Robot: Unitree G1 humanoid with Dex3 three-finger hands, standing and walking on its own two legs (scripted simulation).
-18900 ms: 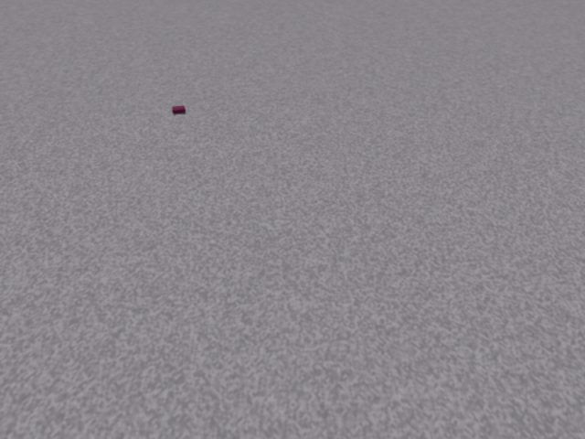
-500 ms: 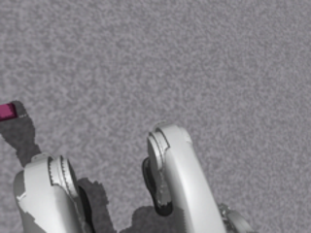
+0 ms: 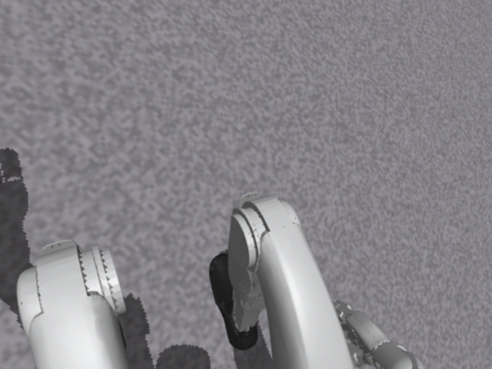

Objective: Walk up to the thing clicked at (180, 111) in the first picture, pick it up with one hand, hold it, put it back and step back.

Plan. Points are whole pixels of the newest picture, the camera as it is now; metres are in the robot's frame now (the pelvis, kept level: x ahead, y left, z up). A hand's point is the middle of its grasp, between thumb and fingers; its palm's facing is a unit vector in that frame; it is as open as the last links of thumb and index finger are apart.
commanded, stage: rest palm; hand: left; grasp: from above
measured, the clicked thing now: out of the picture +0.45 +0.32 -0.29
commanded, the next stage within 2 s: close in 1.24 s
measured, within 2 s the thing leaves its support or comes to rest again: neither
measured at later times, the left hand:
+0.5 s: hand out of the picture +0.44 +0.31 -0.26, palm faces -0.51 -0.16 -0.85, open 13.9 cm
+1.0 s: hand out of the picture +0.43 +0.30 -0.27, palm faces -0.44 -0.14 -0.89, open 13.7 cm
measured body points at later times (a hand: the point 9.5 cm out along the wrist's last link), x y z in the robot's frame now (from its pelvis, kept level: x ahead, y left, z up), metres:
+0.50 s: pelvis +0.01 -0.01 -0.01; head +0.29 +0.11 +0.32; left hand +0.46 +0.32 -0.21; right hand +0.04 -0.27 -0.07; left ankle +0.06 +0.12 -0.27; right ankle +0.11 -0.13 -0.27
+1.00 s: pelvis +0.00 +0.00 -0.01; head +0.28 +0.13 +0.32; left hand +0.45 +0.31 -0.22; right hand +0.07 -0.26 -0.06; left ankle +0.06 +0.12 -0.27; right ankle +0.11 -0.13 -0.27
